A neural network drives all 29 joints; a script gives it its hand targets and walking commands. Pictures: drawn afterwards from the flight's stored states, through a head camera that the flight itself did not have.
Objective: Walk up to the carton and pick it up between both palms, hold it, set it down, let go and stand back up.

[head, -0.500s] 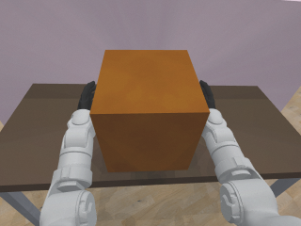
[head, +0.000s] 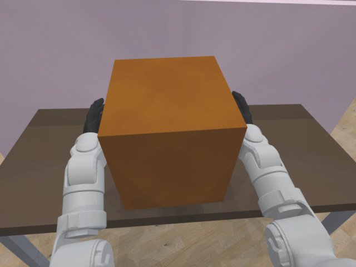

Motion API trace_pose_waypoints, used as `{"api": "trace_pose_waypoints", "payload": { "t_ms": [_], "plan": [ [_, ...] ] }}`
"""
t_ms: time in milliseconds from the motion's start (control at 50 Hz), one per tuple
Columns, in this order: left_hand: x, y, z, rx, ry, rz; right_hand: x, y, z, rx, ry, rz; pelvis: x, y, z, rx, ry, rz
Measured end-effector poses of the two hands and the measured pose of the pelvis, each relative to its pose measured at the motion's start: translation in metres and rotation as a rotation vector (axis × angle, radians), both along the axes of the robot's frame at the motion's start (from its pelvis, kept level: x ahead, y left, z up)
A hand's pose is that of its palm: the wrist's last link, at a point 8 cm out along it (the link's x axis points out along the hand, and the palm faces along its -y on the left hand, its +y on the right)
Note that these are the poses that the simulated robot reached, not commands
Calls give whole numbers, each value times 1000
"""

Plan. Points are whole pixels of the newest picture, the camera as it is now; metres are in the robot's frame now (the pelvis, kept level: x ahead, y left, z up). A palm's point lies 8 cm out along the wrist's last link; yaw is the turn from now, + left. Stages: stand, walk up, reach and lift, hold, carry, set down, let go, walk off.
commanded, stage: reach and lift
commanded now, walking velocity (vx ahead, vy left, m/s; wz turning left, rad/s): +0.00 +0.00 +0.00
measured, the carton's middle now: (170, 132) +0.39 +0.00 +0.14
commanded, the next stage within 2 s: hold in 0.70 s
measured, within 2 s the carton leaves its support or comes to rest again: neither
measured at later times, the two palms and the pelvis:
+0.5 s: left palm (92, 126) +0.37 +0.17 +0.18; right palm (242, 119) +0.36 -0.16 +0.19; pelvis +0.00 +0.01 +0.00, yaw -1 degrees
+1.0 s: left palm (86, 123) +0.35 +0.17 +0.20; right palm (243, 109) +0.36 -0.16 +0.21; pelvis +0.00 +0.00 +0.00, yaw +0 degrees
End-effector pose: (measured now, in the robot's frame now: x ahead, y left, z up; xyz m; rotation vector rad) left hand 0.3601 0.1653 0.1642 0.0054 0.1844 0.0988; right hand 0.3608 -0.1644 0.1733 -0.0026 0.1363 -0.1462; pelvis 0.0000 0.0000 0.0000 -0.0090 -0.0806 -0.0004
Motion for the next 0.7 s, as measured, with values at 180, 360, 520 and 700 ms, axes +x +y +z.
{"api": "trace_pose_waypoints", "payload": {
  "t_ms": [180, 360, 520, 700],
  "plan": [
    [1, 6, 9, -10, 5, 6, 3, 6, 10, 13, 5, 3, -2, 3, 0, -1, 6, 4],
    [6, 4, 15, -6, 5, -6, 4, 4, 16, 16, 6, -9, -2, 7, 0, -2, 3, -4],
    [6, 2, 16, 1, 4, -9, 3, 2, 17, 19, 6, -11, 0, 9, 0, -3, 3, -13],
    [5, 2, 20, 0, 2, 1, 5, 2, 21, 22, 4, -3, 0, 8, 0, -4, 5, -14]
  ]
}}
